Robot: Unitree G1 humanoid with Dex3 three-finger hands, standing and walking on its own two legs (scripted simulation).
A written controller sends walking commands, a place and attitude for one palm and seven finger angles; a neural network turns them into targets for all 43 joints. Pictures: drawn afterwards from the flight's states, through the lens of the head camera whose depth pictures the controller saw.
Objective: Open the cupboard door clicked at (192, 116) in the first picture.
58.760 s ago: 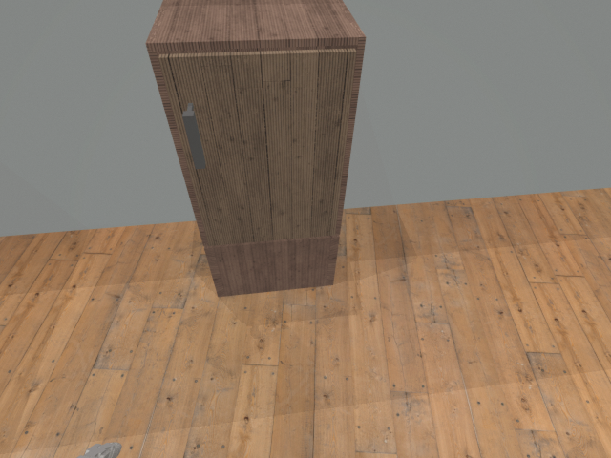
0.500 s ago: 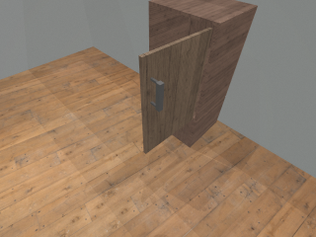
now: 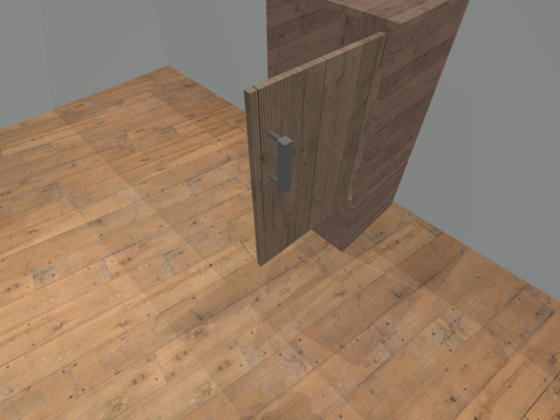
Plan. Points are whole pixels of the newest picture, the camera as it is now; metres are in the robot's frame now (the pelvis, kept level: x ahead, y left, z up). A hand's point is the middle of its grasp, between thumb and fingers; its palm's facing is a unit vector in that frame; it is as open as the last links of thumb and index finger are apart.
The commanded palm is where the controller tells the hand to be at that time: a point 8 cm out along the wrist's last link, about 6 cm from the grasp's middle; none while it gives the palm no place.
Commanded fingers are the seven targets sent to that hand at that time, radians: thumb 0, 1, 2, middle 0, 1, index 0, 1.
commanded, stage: look to check the result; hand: left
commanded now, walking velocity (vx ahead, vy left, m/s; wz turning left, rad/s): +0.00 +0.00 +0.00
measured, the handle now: (278, 161) +0.63 +0.04 -0.02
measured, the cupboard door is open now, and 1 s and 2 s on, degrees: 87 87 87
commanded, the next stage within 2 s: stand and wait in 0.16 s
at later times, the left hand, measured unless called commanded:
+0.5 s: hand out of the picture +0.05 +0.15 -0.17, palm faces +0.02 -0.98 -0.19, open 7.3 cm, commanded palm none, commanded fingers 0.00 0.90 0.90 -0.20 -0.30 -0.20 -0.30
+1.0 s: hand out of the picture +0.05 +0.13 -0.17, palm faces +0.03 -0.98 -0.17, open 7.3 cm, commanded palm none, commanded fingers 0.00 0.90 0.90 -0.20 -0.30 -0.20 -0.30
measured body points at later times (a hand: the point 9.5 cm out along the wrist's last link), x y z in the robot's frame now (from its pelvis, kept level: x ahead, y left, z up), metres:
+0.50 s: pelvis +0.05 -0.02 +0.00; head +0.06 -0.02 +0.45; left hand +0.05 +0.20 -0.16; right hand +0.04 -0.23 -0.16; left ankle +0.06 +0.09 -0.74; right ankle +0.02 -0.11 -0.74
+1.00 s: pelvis +0.07 -0.03 +0.00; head +0.09 -0.03 +0.45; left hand +0.05 +0.18 -0.16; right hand +0.06 -0.24 -0.16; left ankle +0.06 +0.09 -0.74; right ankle +0.02 -0.11 -0.74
